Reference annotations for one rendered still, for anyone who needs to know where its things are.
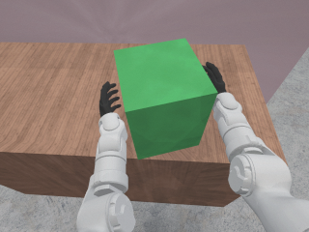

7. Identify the carton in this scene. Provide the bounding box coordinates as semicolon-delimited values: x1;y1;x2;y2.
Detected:
113;38;218;160

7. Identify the robot left forearm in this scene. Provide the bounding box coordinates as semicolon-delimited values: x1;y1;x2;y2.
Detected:
81;112;128;206

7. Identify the pedestal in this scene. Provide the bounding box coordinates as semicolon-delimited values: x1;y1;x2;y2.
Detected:
0;42;288;207

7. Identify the robot right forearm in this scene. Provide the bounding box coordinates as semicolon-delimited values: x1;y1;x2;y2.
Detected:
212;92;292;187

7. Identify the left robot hand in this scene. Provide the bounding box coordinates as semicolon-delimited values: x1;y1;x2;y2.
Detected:
99;81;121;117

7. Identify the robot right upper arm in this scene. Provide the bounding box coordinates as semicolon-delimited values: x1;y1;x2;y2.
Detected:
228;153;309;232

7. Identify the right robot hand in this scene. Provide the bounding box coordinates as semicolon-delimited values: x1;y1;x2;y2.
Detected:
202;62;227;95

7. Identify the robot left upper arm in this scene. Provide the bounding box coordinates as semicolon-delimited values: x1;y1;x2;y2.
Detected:
76;191;136;232

